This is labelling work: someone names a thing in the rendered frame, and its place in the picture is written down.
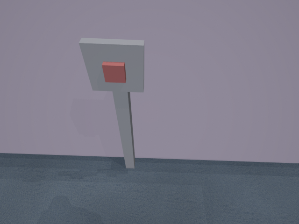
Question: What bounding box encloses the panel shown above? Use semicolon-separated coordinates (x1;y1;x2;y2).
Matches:
79;38;144;168

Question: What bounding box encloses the button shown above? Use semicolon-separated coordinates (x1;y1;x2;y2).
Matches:
102;62;126;83

